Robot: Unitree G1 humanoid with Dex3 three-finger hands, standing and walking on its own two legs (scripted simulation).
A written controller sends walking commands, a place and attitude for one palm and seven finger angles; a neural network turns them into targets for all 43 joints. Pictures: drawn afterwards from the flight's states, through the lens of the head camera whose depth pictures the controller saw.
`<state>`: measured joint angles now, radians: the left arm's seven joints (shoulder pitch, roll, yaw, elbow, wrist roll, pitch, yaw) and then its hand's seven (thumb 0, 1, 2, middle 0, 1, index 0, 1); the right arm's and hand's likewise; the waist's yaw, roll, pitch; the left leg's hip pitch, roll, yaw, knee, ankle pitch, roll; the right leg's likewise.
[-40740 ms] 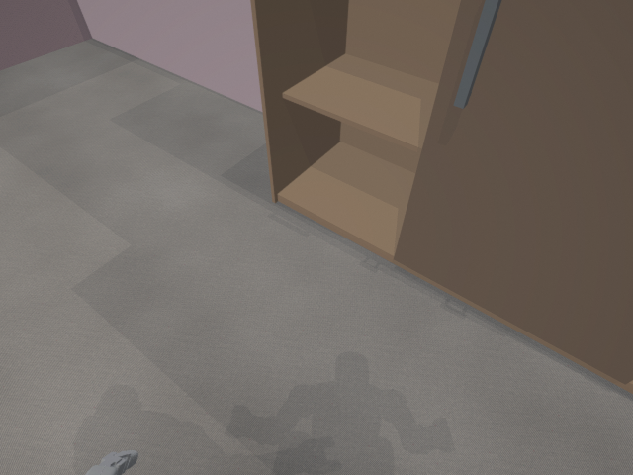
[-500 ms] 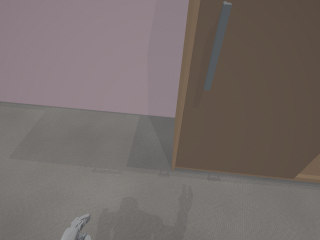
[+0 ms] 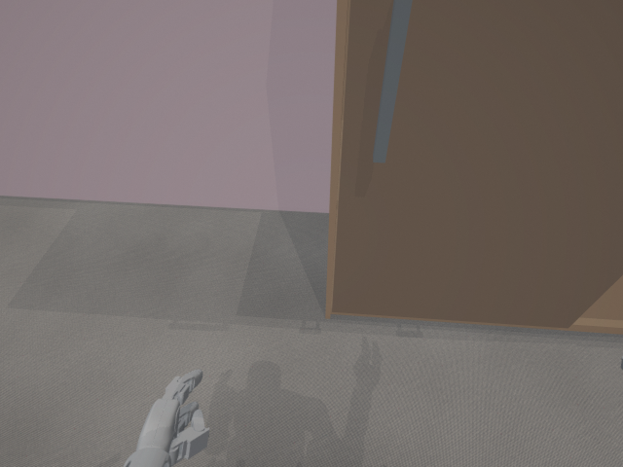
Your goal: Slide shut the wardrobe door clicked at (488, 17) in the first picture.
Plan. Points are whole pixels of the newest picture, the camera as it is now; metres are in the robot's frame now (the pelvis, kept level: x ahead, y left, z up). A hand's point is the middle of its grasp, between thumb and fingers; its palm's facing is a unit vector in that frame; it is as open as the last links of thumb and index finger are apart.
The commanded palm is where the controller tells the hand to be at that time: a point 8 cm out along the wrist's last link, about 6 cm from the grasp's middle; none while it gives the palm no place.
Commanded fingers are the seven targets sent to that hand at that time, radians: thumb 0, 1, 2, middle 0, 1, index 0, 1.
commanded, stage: stop stepping back and stand still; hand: right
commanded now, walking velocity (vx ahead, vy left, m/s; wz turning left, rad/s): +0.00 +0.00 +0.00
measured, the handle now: (389, 78) +0.72 -0.12 +0.16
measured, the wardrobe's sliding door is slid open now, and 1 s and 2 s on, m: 0.00 0.00 0.00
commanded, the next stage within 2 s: let the arm hang, fingers relaxed in 0.62 s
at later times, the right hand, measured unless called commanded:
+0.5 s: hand out of the picture +0.18 -0.28 +0.15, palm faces +0.46 +0.80 -0.38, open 7.4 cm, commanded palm +0.12 -0.31 +0.18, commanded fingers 0.00 -0.90 -0.90 0.20 0.30 0.20 0.30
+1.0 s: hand out of the picture +0.05 -0.20 -0.16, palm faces -0.06 +0.97 -0.22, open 7.4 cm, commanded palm none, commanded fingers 0.00 -0.90 -0.90 0.20 0.30 0.20 0.30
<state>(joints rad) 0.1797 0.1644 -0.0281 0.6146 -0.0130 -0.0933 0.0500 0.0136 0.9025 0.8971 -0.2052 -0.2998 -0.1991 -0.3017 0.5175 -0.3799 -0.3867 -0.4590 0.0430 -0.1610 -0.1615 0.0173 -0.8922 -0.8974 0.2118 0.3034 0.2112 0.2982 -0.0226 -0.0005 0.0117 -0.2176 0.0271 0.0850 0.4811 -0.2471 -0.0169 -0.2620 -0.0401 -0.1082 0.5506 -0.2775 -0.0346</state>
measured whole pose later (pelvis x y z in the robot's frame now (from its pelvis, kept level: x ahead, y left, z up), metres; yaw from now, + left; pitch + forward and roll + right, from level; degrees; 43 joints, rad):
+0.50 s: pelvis -0.02 -0.01 +0.00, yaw +0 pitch -1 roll +2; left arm 0.22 0.19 -0.01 0.62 -0.01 -0.08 0.06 0.01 0.90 0.90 -0.20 -0.30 -0.20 -0.30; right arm 0.52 -0.36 -0.37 -0.45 0.04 -0.16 -0.17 0.02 -0.89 -0.90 0.21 0.30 0.21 0.30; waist -0.02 0.00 0.01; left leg -0.22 0.04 0.08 0.43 -0.19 -0.03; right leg -0.27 -0.03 -0.11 0.52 -0.23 -0.05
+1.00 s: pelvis -0.04 -0.01 -0.01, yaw -1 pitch -1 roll +0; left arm 0.18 0.29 0.01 0.87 0.04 0.02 -0.03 0.01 0.91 0.90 -0.20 -0.30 -0.20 -0.30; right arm 0.26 -0.22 0.02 0.78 -0.03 0.06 0.00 0.02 -0.91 -0.90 0.20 0.30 0.20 0.30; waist 0.03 0.01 0.04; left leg -0.32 0.07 0.07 0.58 -0.25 -0.02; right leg -0.34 0.00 -0.12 0.58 -0.24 -0.06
